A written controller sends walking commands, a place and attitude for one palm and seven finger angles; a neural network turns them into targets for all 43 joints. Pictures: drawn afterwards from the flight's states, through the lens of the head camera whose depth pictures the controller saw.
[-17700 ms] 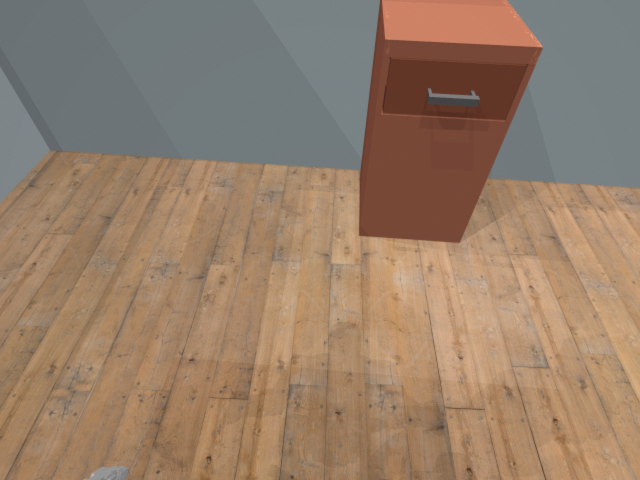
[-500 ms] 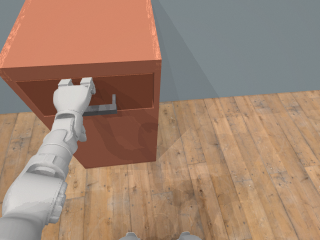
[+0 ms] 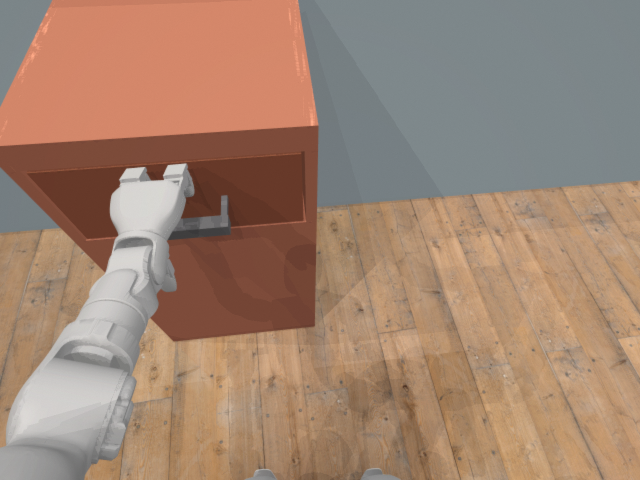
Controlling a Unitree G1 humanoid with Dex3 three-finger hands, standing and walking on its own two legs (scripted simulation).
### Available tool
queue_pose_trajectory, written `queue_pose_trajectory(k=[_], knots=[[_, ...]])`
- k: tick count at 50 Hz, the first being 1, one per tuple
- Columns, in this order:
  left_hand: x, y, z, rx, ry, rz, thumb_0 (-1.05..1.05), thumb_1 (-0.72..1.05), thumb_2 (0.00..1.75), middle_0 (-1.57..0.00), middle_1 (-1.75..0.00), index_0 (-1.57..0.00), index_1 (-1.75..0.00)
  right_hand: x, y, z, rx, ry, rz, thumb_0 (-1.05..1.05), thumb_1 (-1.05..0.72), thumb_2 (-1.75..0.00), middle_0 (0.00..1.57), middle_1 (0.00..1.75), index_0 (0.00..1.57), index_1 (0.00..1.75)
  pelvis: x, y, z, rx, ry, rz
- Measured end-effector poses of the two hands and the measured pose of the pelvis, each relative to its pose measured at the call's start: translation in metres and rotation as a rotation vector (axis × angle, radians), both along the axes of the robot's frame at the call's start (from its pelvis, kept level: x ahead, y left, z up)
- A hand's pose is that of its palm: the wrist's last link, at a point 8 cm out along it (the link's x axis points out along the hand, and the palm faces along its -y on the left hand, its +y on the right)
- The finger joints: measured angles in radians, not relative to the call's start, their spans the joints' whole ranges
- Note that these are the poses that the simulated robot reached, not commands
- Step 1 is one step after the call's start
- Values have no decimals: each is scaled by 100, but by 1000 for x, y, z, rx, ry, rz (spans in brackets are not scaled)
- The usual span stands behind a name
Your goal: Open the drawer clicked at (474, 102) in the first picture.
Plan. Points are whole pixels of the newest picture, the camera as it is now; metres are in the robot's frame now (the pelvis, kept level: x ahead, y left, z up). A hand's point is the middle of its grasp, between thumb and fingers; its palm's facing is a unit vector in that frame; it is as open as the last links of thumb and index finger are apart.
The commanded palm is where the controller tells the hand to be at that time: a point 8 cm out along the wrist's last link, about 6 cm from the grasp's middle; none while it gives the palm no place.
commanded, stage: lower the fingers behind the handle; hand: left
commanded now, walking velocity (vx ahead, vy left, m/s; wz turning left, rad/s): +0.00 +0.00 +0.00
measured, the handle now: (183, 217) +0.51 +0.21 -0.05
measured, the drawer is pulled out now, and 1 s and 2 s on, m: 0.00 0.00 0.00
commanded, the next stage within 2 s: close the thumb around the handle in 1.44 s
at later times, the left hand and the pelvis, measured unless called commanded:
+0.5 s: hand (173, 247) +0.44 +0.20 -0.03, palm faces -0.05 -0.01 -1.00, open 13.8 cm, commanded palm +0.43 +0.20 +0.02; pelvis -0.02 -0.01 -0.02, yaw +0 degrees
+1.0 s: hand (173, 257) +0.45 +0.22 -0.07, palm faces -0.06 -0.02 -1.00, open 13.8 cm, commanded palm +0.44 +0.21 -0.02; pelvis -0.03 +0.00 -0.04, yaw +0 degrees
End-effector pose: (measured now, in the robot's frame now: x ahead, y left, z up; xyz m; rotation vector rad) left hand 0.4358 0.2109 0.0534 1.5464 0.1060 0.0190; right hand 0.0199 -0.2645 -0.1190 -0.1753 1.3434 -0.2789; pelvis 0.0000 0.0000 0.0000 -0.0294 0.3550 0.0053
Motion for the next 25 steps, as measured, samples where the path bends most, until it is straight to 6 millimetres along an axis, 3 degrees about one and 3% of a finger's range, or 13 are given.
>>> queue_pose_trajectory(k=[7, 15, 25], knots=[[-10, -8, -9, -9, 1, -16, 0, -49, 31, -32, -120, -32, -120, 4, -1, -3, 6, -19, 0, 0, -91, -90, 20, 30, 20, 30, -1, -2, -2, 4, -1, -7], [-16, -2, -18, 23, -14, 13, 0, -49, 31, -32, -120, -32, -120, 6, -6, -9, -3, -39, 14, 0, -91, -90, 20, 30, 20, 30, -9, -6, -8, 5, 14, 1], [-15, -9, -27, 17, -2, -1, 0, -49, 31, -32, -120, -32, -120, -5, -8, -15, -18, -35, 16, 0, -91, -90, 20, 30, 20, 30, -17, -6, -16, 2, 33, 5]])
